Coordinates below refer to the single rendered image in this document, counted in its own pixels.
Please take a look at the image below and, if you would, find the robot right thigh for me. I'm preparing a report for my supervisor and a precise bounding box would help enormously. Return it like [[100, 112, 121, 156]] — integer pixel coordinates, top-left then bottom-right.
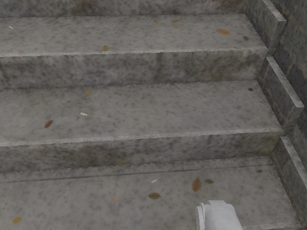
[[196, 200, 243, 230]]

